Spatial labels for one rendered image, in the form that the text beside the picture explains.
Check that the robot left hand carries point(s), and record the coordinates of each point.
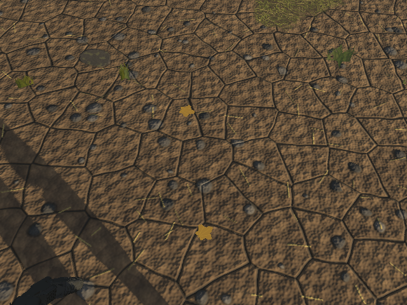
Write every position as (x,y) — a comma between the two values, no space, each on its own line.
(46,290)

